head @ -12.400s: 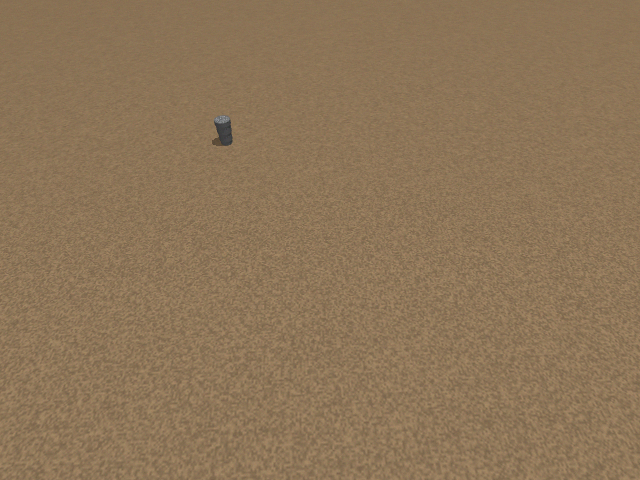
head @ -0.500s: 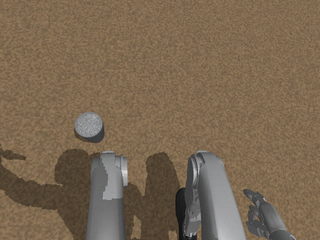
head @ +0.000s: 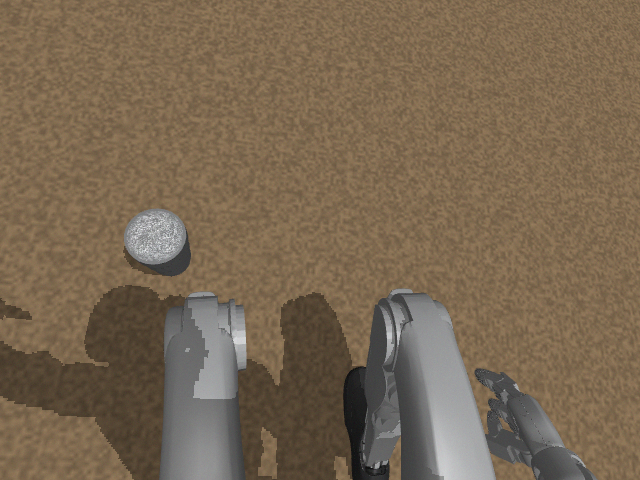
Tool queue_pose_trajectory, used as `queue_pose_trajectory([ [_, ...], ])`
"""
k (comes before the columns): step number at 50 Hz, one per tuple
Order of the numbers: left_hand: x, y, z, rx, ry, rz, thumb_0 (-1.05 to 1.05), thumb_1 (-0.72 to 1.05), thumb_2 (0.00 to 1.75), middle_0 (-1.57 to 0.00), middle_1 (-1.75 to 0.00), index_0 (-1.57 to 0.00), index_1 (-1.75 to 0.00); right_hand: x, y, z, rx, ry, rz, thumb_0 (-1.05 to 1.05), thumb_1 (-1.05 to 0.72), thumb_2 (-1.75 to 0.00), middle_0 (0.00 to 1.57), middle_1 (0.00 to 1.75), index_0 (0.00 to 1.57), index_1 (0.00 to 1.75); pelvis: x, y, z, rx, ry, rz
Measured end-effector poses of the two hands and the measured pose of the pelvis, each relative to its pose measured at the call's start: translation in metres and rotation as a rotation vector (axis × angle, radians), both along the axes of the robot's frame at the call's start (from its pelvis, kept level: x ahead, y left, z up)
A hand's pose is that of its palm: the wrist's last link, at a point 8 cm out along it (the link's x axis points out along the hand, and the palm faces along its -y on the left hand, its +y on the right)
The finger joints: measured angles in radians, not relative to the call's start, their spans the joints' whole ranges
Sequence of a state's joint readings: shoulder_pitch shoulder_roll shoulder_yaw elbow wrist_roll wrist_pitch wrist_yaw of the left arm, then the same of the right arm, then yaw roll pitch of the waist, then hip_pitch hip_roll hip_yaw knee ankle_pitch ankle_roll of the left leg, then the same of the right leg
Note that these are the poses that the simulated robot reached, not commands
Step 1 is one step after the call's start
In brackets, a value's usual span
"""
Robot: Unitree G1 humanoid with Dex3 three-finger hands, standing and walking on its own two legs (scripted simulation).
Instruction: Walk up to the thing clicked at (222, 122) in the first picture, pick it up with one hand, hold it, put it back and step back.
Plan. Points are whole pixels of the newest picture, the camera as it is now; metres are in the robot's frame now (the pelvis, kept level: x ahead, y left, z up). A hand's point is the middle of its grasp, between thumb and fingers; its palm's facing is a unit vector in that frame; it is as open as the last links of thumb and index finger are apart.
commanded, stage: approach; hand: left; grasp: from the side
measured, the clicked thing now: (164, 248) +0.43 +0.25 -0.28
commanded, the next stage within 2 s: close in in 0.30 s
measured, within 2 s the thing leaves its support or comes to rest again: leaves its support in 1.56 s
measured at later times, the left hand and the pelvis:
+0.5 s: hand (101, 259) +0.39 +0.31 -0.21, palm faces +0.09 -0.99 +0.04, open 17.5 cm; pelvis +0.00 +0.01 -0.07, yaw -6 degrees
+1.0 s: hand (142, 258) +0.40 +0.27 -0.23, palm faces +0.16 -0.99 +0.03, open 17.5 cm; pelvis -0.02 +0.03 -0.08, yaw -8 degrees
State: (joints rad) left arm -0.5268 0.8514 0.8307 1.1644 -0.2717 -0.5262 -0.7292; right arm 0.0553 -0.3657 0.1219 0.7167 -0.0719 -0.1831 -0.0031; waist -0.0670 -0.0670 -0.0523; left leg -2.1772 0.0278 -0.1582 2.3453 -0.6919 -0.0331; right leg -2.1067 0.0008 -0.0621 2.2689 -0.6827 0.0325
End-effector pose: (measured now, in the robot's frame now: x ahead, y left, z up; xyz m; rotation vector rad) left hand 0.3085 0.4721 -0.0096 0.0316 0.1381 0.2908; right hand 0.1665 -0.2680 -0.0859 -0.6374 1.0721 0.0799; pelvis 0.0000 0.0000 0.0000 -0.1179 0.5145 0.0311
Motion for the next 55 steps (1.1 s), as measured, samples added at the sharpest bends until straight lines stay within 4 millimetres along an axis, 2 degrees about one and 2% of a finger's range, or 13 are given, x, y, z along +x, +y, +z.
queue_pose_trajectory([
  [11, 0.026, -0.048, -0.125, -0.087, -0.027, -0.069, -0.01, -0.53, 0.05, -0.07, -0.09, -0.05, -0.1, 0.016, 0.009, -0.013, -0.099, 0.006, 0.145, 0.0, -0.91, -0.9, 0.2, 0.3, 0.21, 0.3, -0.003, 0.003, -0.044, -0.042, -0.103, -0.032],
  [14, 0.033, -0.056, -0.149, -0.087, -0.023, -0.082, -0.01, -0.53, 0.06, -0.07, -0.09, -0.05, -0.11, 0.017, 0.012, -0.016, -0.135, 0.033, 0.182, 0.0, -0.91, -0.9, 0.2, 0.3, 0.21, 0.3, -0.003, 0.005, -0.052, -0.057, -0.132, -0.039],
  [17, 0.04, -0.062, -0.165, -0.072, -0.027, -0.101, -0.01, -0.53, 0.07, -0.07, -0.1, -0.05, -0.11, 0.017, 0.015, -0.018, -0.165, 0.064, 0.21, 0.0, -0.92, -0.9, 0.2, 0.3, 0.21, 0.3, -0.003, 0.008, -0.057, -0.073, -0.154, -0.045],
  [21, 0.048, -0.079, -0.179, -0.066, -0.026, -0.149, -0.01, -0.55, 0.07, -0.07, -0.11, -0.05, -0.12, 0.014, 0.019, -0.021, -0.185, 0.094, 0.232, 0.0, -0.92, -0.9, 0.2, 0.3, 0.21, 0.3, -0.003, 0.011, -0.063, -0.093, -0.174, -0.049],
  [25, 0.055, -0.106, -0.195, -0.095, -0.009, -0.193, -0.01, -0.58, 0.06, -0.07, -0.1, -0.05, -0.11, 0.01, 0.025, -0.022, -0.187, 0.104, 0.25, 0.0, -0.93, -0.9, 0.2, 0.3, 0.21, 0.3, -0.004, 0.015, -0.066, -0.111, -0.197, -0.056],
  [31, 0.061, -0.136, -0.217, -0.124, -0.041, -0.143, -0.01, -0.6, 0.03, -0.07, -0.1, -0.06, -0.1, 0.001, 0.031, -0.018, -0.209, 0.116, 0.285, 0.0, -0.94, -0.9, 0.21, 0.3, 0.21, 0.3, -0.009, 0.017, -0.073, -0.137, -0.251, -0.07],
  [37, 0.061, -0.139, -0.222, -0.085, -0.098, -0.077, -0.01, -0.59, 0.03, -0.07, -0.1, -0.07, -0.09, -0.016, 0.032, -0.013, -0.247, 0.165, 0.303, 0.0, -0.93, -0.9, 0.21, 0.3, 0.21, 0.3, -0.015, 0.018, -0.077, -0.157, -0.295, -0.077],
  [43, 0.058, -0.137, -0.219, -0.026, -0.084, -0.113, -0.01, -0.55, 0.03, -0.06, -0.08, -0.06, -0.08, -0.033, 0.029, -0.009, -0.277, 0.205, 0.304, 0.0, -0.93, -0.9, 0.21, 0.3, 0.21, 0.3, -0.02, 0.022, -0.078, -0.172, -0.316, -0.078],
  [48, 0.06, -0.151, -0.219, -0.037, -0.083, -0.148, -0.01, -0.54, 0.03, -0.05, -0.08, -0.06, -0.07, -0.041, 0.031, -0.004, -0.28, 0.213, 0.304, 0.0, -0.93, -0.9, 0.21, 0.3, 0.21, 0.3, -0.022, 0.025, -0.078, -0.182, -0.327, -0.081],
  [55, 0.069, -0.168, -0.229, -0.088, -0.104, -0.068, -0.01, -0.54, 0.06, -0.05, -0.08, -0.05, -0.07, -0.047, 0.035, 0.005, -0.304, 0.228, 0.314, 0.0, -0.92, -0.9, 0.21, 0.3, 0.21, 0.3, -0.022, 0.026, -0.078, -0.2, -0.342, -0.092],
])
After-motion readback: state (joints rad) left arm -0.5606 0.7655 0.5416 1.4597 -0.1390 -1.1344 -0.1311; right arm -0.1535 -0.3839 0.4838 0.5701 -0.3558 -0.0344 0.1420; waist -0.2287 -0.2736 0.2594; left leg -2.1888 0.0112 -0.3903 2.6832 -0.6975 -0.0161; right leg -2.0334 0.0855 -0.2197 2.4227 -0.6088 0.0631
